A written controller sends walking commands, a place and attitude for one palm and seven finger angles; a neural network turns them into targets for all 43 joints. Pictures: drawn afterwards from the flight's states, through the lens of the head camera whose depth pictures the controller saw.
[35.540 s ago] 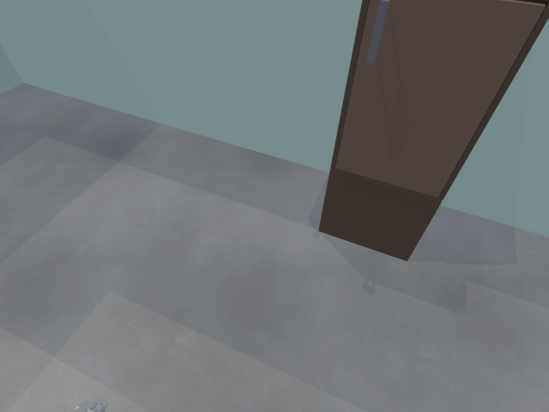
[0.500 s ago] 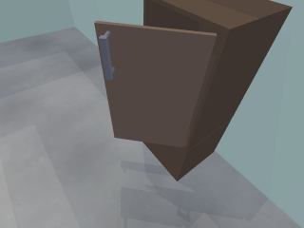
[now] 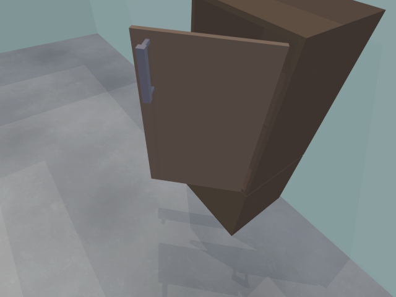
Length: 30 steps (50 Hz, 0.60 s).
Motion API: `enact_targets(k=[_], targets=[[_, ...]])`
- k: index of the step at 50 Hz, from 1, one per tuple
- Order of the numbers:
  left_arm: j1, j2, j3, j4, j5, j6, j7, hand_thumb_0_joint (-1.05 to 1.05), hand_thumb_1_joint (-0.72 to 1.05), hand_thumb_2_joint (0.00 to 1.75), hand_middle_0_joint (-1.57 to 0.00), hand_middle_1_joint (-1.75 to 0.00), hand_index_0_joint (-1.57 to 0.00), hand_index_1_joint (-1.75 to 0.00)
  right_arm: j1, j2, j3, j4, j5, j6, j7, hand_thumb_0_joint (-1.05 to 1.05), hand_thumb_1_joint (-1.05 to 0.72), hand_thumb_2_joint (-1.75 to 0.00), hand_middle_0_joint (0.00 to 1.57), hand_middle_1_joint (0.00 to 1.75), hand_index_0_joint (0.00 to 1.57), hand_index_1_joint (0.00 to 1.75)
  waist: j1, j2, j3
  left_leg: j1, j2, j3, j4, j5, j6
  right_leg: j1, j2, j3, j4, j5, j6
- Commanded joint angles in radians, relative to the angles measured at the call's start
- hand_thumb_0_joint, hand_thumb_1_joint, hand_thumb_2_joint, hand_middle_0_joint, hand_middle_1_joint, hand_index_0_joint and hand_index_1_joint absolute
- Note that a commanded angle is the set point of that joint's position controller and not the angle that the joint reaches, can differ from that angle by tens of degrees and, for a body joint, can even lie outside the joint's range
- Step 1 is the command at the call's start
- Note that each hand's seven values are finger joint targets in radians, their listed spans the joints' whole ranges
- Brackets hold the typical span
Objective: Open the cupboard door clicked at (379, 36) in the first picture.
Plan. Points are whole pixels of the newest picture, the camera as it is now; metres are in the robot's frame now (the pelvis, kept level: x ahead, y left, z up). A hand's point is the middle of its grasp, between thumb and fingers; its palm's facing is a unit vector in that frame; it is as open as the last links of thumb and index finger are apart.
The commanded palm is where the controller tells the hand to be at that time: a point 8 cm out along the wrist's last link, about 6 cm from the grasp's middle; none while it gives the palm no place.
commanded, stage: come to a stop and stand still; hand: left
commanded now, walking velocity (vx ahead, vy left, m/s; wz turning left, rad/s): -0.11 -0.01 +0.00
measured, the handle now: (146, 72) +0.58 +0.19 +0.16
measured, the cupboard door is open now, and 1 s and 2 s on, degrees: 44 44 44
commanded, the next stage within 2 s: look again from close up in 0.88 s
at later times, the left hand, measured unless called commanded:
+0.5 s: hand out of the picture +0.06 +0.17 -0.16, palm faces -0.03 -0.97 -0.24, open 7.4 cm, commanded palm none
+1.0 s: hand out of the picture -0.08 +0.13 -0.17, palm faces +0.00 -0.99 -0.15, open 7.4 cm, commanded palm none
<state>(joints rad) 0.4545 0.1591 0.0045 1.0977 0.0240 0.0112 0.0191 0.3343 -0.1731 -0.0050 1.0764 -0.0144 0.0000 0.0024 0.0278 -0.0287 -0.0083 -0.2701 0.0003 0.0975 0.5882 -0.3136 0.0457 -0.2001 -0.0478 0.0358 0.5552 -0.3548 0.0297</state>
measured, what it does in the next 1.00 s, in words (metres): stands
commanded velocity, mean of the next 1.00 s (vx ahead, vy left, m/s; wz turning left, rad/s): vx -0.04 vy -0.01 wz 0.00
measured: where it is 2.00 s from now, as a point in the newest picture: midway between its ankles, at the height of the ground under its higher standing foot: outside the picture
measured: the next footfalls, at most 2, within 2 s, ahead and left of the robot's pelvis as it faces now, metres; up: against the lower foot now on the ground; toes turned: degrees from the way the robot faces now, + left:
none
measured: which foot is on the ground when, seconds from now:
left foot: down 0.00-1.00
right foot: down 0.00-1.00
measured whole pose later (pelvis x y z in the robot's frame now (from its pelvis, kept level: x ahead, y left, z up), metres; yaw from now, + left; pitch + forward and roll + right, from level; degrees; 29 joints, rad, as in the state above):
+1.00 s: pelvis -0.03 -0.02 +0.01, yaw +0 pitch -1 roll -1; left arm 0.37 0.12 -0.03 1.12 0.02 -0.02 0.05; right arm 0.30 -0.14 0.01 1.11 -0.01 0.00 0.00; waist 0.00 0.00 0.04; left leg -0.28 0.05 0.08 0.50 -0.21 0.01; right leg -0.20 -0.01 -0.02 0.45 -0.24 0.02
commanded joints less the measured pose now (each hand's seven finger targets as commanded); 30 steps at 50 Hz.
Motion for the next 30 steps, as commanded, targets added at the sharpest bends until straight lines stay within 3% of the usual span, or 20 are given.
enact_targets(k=[1,2,3,4,6,8,10,12,13,17,19,20,24,26,30], targets=[[-0.005,0.074,0.017,-0.061,0.002,-0.027,0.008,0.0,0.9,0.9,-0.2,-0.3,-0.2,-0.3,0.07,-0.12,-0.021,-0.031,0.004,-0.043,-0.021,0.0,-0.9,-0.9,0.2,0.3,0.2,0.3,-0.035,0.119,0.103,0.085,0.165,-0.183,-0.231,0.077,0.033,-0.169,0.013,-0.02,0.009,0.048,-0.072],[0.001,0.056,0.01,-0.056,0.001,-0.029,0.013,0.0,0.9,0.9,-0.2,-0.3,-0.2,-0.3,0.077,-0.126,-0.02,-0.024,0.006,-0.046,-0.03,0.0,-0.9,-0.9,0.2,0.3,0.2,0.3,-0.025,0.148,0.077,0.115,0.199,-0.204,-0.236,0.264,0.056,-0.153,0.023,-0.052,0.039,0.073,-0.056],[0.015,0.048,0.006,-0.044,-0.002,-0.033,0.018,0.0,0.9,0.9,-0.2,-0.3,-0.2,-0.3,0.056,-0.112,-0.015,-0.022,0.01,-0.049,-0.039,0.0,-0.9,-0.9,0.2,0.3,0.2,0.3,-0.007,0.121,0.069,0.116,0.193,-0.173,-0.186,0.492,0.067,-0.114,0.011,-0.037,0.005,0.133,-0.051],[0.026,0.055,0.005,-0.031,-0.007,-0.036,0.024,0.0,0.9,0.9,-0.2,-0.3,-0.2,-0.3,0.039,-0.105,-0.013,-0.023,0.012,-0.052,-0.045,0.0,-0.9,-0.9,0.2,0.3,0.2,0.3,-0.002,0.085,0.051,0.123,0.169,-0.134,-0.139,0.652,0.05,-0.065,-0.01,-0.011,-0.032,0.251,-0.049],[0.022,0.081,0.01,-0.026,-0.012,-0.035,0.032,0.0,0.9,0.9,-0.2,-0.3,-0.2,-0.3,0.032,-0.091,-0.017,-0.022,0.016,-0.05,-0.053,0.0,-0.9,-0.9,0.2,0.3,0.2,0.3,-0.016,0.055,0.012,0.152,0.135,-0.088,-0.1,0.755,0.005,-0.013,-0.044,0.022,-0.038,0.505,-0.048],[-0.005,0.095,0.016,-0.045,-0.011,-0.027,0.038,0.0,0.9,0.9,-0.2,-0.3,-0.2,-0.3,0.036,-0.091,-0.027,-0.021,0.016,-0.042,-0.057,0.0,-0.9,-0.9,0.2,0.3,0.2,0.3,-0.02,0.056,0.008,0.167,0.136,-0.083,-0.097,0.836,0.001,-0.017,-0.046,0.007,-0.005,0.563,-0.036],[-0.033,0.093,0.023,-0.068,-0.011,-0.018,0.041,0.0,0.9,0.9,-0.2,-0.3,-0.2,-0.3,0.04,-0.1,-0.038,-0.019,0.012,-0.033,-0.059,0.0,-0.9,-0.9,0.2,0.3,0.2,0.3,-0.025,0.071,-0.024,0.209,0.157,-0.092,-0.102,0.88,0.011,-0.04,-0.032,-0.007,0.018,0.469,-0.029],[-0.06,0.084,0.026,-0.087,-0.01,-0.012,0.038,0.0,0.9,0.9,-0.2,-0.3,-0.2,-0.3,0.018,-0.101,-0.044,-0.03,0.008,-0.027,-0.059,0.0,-0.9,-0.9,0.2,0.3,0.2,0.3,-0.023,0.077,-0.019,0.209,0.174,-0.1,-0.115,0.821,0.025,-0.064,-0.025,-0.011,0.011,0.367,-0.025],[-0.068,0.082,0.026,-0.095,-0.008,-0.012,0.037,0.0,0.9,0.9,-0.2,-0.3,-0.2,-0.3,0.008,-0.098,-0.045,-0.034,0.006,-0.025,-0.058,0.0,-0.9,-0.9,0.2,0.3,0.2,0.3,-0.019,0.075,-0.009,0.189,0.171,-0.098,-0.114,0.785,0.028,-0.054,-0.026,-0.008,-0.002,0.376,-0.028],[-0.099,0.102,0.027,-0.112,-0.005,-0.006,0.031,0.0,0.9,0.9,-0.2,-0.3,-0.2,-0.3,-0.035,-0.075,-0.042,-0.054,0.003,-0.018,-0.042,0.0,-0.9,-0.9,0.2,0.3,0.2,0.3,-0.013,0.049,0.011,0.06,0.129,-0.088,-0.15,0.376,0.001,-0.017,-0.053,0.036,-0.056,0.363,-0.047],[-0.107,0.117,0.025,-0.119,-0.003,-0.008,0.03,0.0,0.9,0.9,-0.2,-0.3,-0.2,-0.3,-0.044,-0.075,-0.041,-0.06,0.003,-0.019,-0.033,0.0,-0.9,-0.9,0.2,0.3,0.2,0.3,-0.016,0.028,-0.008,0.059,0.113,-0.075,-0.15,0.318,-0.009,-0.011,-0.064,0.04,-0.069,0.376,-0.049],[-0.124,0.125,0.024,-0.127,-0.004,-0.009,0.028,0.0,0.9,0.9,-0.2,-0.3,-0.2,-0.3,-0.046,-0.08,-0.041,-0.063,0.003,-0.016,-0.031,0.0,-0.9,-0.9,0.2,0.3,0.2,0.3,-0.019,-0.005,-0.009,0.057,0.111,-0.075,-0.149,0.268,-0.014,-0.018,-0.06,0.045,-0.08,0.343,-0.048],[-0.161,0.128,0.016,-0.136,-0.003,-0.008,0.021,0.0,0.9,0.9,-0.2,-0.3,-0.2,-0.3,-0.061,-0.088,-0.037,-0.058,0.002,-0.009,-0.019,0.0,-0.9,-0.9,0.2,0.3,0.2,0.3,-0.025,0.0,0.079,0.014,0.106,-0.1,-0.228,0.024,-0.018,-0.095,-0.05,0.054,-0.163,0.078,-0.051],[-0.159,0.129,0.015,-0.133,-0.003,-0.011,0.017,0.0,0.9,0.9,-0.2,-0.3,-0.2,-0.3,-0.056,-0.093,-0.035,-0.054,-0.001,-0.008,-0.015,0.0,-0.9,-0.9,0.2,0.3,0.2,0.3,-0.029,0.007,0.091,0.013,0.104,-0.107,-0.249,-0.03,-0.022,-0.12,-0.046,0.058,-0.189,0.011,-0.052],[-0.137,0.123,0.01,-0.121,-0.004,-0.019,0.016,0.0,0.9,0.9,-0.2,-0.3,-0.2,-0.3,-0.037,-0.09,-0.029,-0.037,0.001,-0.011,-0.013,0.0,-0.9,-0.9,0.2,0.3,0.2,0.3,-0.032,-0.001,0.084,0.04,0.102,-0.106,-0.254,-0.007,-0.025,-0.126,-0.049,0.056,-0.212,0.016,-0.051]])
